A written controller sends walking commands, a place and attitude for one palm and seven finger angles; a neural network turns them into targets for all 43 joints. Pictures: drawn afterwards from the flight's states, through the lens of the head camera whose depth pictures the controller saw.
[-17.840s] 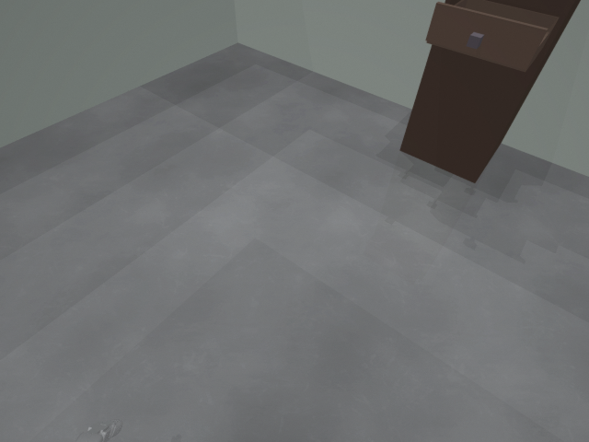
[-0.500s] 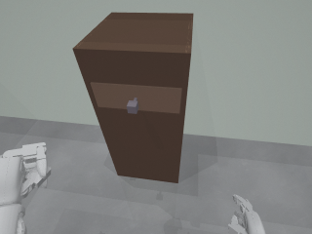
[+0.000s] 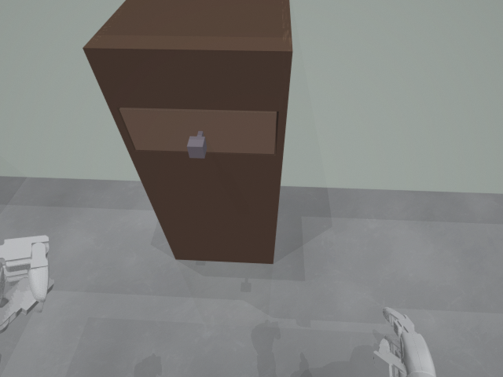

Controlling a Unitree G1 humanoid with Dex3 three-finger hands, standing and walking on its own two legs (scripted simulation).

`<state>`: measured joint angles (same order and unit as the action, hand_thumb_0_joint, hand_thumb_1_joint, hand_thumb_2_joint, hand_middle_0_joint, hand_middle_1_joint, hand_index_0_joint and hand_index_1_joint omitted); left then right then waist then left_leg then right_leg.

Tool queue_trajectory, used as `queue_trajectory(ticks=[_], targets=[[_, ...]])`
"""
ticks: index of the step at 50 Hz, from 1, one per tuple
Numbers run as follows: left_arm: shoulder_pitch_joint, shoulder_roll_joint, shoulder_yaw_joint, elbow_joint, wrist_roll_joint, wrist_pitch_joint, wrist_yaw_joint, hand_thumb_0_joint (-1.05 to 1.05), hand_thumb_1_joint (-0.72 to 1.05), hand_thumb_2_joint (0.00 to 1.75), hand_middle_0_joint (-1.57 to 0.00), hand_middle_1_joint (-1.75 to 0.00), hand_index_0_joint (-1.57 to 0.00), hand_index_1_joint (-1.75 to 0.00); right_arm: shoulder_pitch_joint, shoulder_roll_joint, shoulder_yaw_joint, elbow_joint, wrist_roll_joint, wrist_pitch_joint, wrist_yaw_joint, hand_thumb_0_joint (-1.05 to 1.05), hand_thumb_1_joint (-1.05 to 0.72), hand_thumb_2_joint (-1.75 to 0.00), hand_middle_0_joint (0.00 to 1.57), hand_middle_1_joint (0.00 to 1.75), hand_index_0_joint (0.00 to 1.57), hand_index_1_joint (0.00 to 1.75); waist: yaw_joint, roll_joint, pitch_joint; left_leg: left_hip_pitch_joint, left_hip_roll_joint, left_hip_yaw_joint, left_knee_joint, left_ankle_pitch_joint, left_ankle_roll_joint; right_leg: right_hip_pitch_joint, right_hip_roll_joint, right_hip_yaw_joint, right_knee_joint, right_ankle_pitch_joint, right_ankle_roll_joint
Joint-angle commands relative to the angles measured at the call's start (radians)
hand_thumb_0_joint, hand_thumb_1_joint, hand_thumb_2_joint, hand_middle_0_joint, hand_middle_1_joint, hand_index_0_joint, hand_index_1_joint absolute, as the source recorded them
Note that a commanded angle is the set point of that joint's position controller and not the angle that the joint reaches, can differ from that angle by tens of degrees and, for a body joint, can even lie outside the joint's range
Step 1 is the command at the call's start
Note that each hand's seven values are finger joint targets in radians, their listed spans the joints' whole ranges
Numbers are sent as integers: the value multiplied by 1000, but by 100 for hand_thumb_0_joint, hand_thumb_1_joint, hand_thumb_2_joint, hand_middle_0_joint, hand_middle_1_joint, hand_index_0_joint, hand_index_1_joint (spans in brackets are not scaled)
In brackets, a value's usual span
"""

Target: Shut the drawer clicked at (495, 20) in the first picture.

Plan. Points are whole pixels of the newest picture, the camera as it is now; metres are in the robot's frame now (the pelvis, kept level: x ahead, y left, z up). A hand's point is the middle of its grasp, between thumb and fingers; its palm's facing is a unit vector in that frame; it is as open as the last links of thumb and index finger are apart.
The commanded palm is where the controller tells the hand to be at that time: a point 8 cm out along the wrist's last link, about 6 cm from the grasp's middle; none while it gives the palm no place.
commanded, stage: step back with the hand held close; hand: left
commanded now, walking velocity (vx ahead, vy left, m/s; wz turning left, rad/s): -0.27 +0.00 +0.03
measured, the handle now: (198, 142) +0.64 +0.18 -0.04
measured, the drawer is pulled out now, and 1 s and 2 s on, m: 0.00 0.00 0.00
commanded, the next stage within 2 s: stop stepping back and stand still in 0.78 s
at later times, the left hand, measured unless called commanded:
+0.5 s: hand (5, 367) +0.11 +0.24 +0.16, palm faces +0.39 -0.80 -0.46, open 3.3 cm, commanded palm +0.03 +0.28 +0.17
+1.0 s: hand out of the picture -0.02 +0.23 +0.17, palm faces +0.34 -0.83 -0.44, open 3.3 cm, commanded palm -0.07 +0.27 +0.17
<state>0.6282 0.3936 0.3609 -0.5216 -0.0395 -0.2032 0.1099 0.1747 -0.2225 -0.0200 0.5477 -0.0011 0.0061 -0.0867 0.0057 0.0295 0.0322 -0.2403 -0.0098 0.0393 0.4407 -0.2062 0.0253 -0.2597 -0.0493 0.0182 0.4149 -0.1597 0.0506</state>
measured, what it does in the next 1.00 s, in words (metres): walks backwards: right foot, then left foot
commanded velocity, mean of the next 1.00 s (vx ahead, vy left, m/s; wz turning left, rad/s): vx -0.27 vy -0.01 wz -0.02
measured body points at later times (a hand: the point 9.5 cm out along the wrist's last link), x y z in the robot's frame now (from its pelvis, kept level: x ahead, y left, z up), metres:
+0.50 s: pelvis -0.09 +0.00 -0.02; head -0.07 +0.01 +0.43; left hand +0.08 +0.28 +0.18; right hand +0.07 -0.25 -0.09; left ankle +0.02 +0.10 -0.74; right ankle +0.02 -0.15 -0.73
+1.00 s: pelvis -0.21 +0.00 +0.00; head -0.18 +0.02 +0.45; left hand -0.04 +0.28 +0.19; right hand +0.01 -0.21 -0.05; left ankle -0.09 +0.08 -0.74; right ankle -0.23 -0.13 -0.70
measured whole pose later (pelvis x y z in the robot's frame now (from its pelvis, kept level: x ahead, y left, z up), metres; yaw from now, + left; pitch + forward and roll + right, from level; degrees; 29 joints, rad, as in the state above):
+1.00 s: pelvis -0.21 +0.00 +0.00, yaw +0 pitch +0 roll -3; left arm 0.62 0.42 0.38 -0.63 -0.04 -0.23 0.13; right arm 0.11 -0.15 0.01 0.55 -0.02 -0.14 -0.05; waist 0.02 -0.01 0.03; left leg -0.37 0.04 0.07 0.39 -0.03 0.06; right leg -0.36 0.06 0.01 0.85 -0.47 0.02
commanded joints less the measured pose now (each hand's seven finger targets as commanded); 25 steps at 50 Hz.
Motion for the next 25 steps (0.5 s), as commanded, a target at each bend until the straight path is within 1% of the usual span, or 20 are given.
queue_trajectory(ticks=[1, 3, 4, 5, 6, 8, 9, 10, 11, 12, 13, 15, 17, 18, 20, 21, 22, 23, 24, 25], targets=[[-10, 131, 114, -184, 5, -70, 33, 0, 90, 90, -140, -160, -140, -160, -95, -125, -36, -167, 2, -65, -15, 0, -90, -90, 20, 30, 20, 30, 3, 37, -130, -131, 82, -69, -115, 106, 29, 172, 34, -22, 46, 184, -20], [-34, 138, 119, -202, 15, -79, 35, 0, 90, 90, -140, -160, -140, -160, -95, -131, -36, -170, 1, -74, -18, 0, -90, -90, 20, 30, 20, 30, 1, 46, -115, -210, 82, -81, -133, -49, 40, 201, 36, -9, 54, 147, -21], [-31, 134, 117, -192, 17, -82, 37, 0, 90, 90, -140, -160, -140, -160, -93, -126, -34, -171, 4, -78, -18, 0, -90, -90, 20, 30, 20, 30, 0, 30, -97, -241, 84, -84, -138, -120, 45, 200, 33, -2, 55, 118, -21], [-39, 127, 108, -202, 22, -87, 38, 0, 90, 90, -140, -160, -140, -160, -88, -131, -34, -173, 4, -82, -16, 0, -90, -90, 20, 30, 20, 30, -3, 38, -89, -276, 85, -86, -138, -198, 51, 201, 34, 7, 55, 80, -22], [-41, 129, 114, -197, 26, -90, 41, 0, 90, 90, -140, -160, -140, -160, -85, -131, -34, -172, 3, -87, -15, 0, -90, -90, 20, 30, 20, 30, -3, 29, -76, -310, 86, -94, -141, -267, 56, 197, 34, 15, 51, 32, -22], [-66, 142, 125, -223, 36, -101, 44, 0, 90, 90, -140, -160, -140, -160, -83, -136, -38, -174, -1, -96, -18, 0, -90, -90, 20, 30, 20, 30, -4, 26, -68, -360, 88, -110, -138, -340, 62, 199, 37, 28, 44, -41, -23], [-65, 132, 119, -217, 39, -105, 46, 0, 90, 90, -140, -160, -140, -160, -78, -133, -35, -173, -2, -101, -18, 0, -90, -90, 20, 30, 20, 30, -4, 17, -54, -365, 88, -114, -129, -360, 63, 177, 36, 36, 38, -82, -25], [-63, 132, 122, -216, 41, -110, 48, 0, 90, 90, -140, -160, -140, -160, -72, -133, -38, -170, -3, -106, -17, 0, -90, -90, 20, 30, 20, 30, -6, 17, -57, -357, 85, -104, -107, -364, 62, 154, 30, 47, 23, -113, -28], [-70, 132, 120, -220, 42, -115, 50, 0, 90, 90, -140, -160, -140, -160, -64, -132, -38, -167, -3, -111, -15, 0, -90, -90, 20, 30, 20, 30, -7, -2, -61, -341, 78, -103, -81, -370, 59, 125, 23, 57, 4, -150, -33], [-74, 136, 122, -222, 42, -120, 53, 0, 90, 90, -140, -160, -140, -160, -55, -131, -40, -162, -4, -115, -15, 0, -90, -90, 20, 30, 20, 30, -11, -20, -63, -306, 64, -93, -42, -360, 52, 75, 11, 76, -26, -189, -41], [-83, 149, 130, -241, 42, -125, 56, 0, 90, 90, -140, -160, -140, -160, -52, -134, -42, -157, -8, -119, -16, 0, -90, -90, 20, 30, 20, 30, -12, -19, -80, -270, 56, -94, -10, -352, 44, 41, -3, 87, -49, -224, -49], [-86, 146, 120, -245, 35, -130, 64, 0, 90, 90, -140, -160, -140, -160, -37, -124, -37, -144, -9, -124, -15, 0, -90, -90, 20, 30, 20, 30, -19, -51, -77, -152, 27, -67, 82, -288, 20, -106, -41, 106, -109, -290, -67], [-83, 147, 116, -228, 28, -132, 74, 0, 90, 90, -140, -160, -140, -160, -31, -116, -36, -126, -13, -125, -16, 0, -90, -90, 20, 30, 20, 30, -22, -79, -82, -64, 12, -55, 147, -241, 3, -216, -71, 109, -149, -344, -82], [-85, 146, 114, -232, 25, -133, 76, 0, 90, 90, -140, -160, -140, -160, -32, -118, -35, -121, -14, -125, -17, 0, -90, -90, 20, 30, 20, 30, -26, -63, -87, -51, 16, -67, 131, -233, -1, -226, -66, 92, -142, -336, -82], [-80, 149, 118, -233, 24, -138, 81, 0, 90, 90, -140, -160, -140, -160, -39, -124, -34, -121, -11, -125, -20, 0, -90, -90, 20, 30, 20, 30, -27, -17, -71, -118, 50, -117, 42, -275, 13, -189, -24, 51, -78, -311, -62], [-77, 154, 129, -232, 27, -140, 83, 0, 90, 90, -140, -160, -140, -160, -46, -128, -34, -126, -10, -128, -23, 0, -90, -90, 20, 30, 20, 30, -26, 29, -67, -202, 82, -156, -34, -334, 30, -121, 9, 32, -13, -294, -47], [-78, 148, 134, -238, 33, -144, 83, 0, 90, 90, -140, -160, -140, -160, -56, -137, -35, -135, -9, -134, -25, 0, -90, -90, 20, 30, 20, 30, -24, 100, -62, -348, 137, -226, -150, -433, 58, 7, 60, 9, 105, -242, -29], [-79, 153, 149, -246, 43, -149, 81, 0, 90, 90, -140, -160, -140, -160, -81, -144, -36, -143, -7, -142, -29, 0, -90, -90, 20, 30, 20, 30, -16, 204, -73, -531, 215, -322, -296, -550, 100, 194, 116, -13, 297, -138, -14], [-72, 155, 169, -251, 57, -153, 79, 0, 90, 90, -140, -160, -140, -160, -82, -136, -40, -147, -6, -146, -29, 0, -90, -90, 20, 30, 20, 30, 0, 232, -98, -605, 265, -353, -331, -558, 123, 286, 139, -22, 433, -72, -10], [-66, 164, 174, -258, 56, -156, 73, 0, 90, 90, -140, -160, -140, -160, -75, -128, -43, -146, -10, -150, -25, 0, -90, -90, 20, 30, 20, 30, 3, 201, -118, -581, 277, -345, -302, -479, 132, 280, 134, -7, 458, -75, -17]])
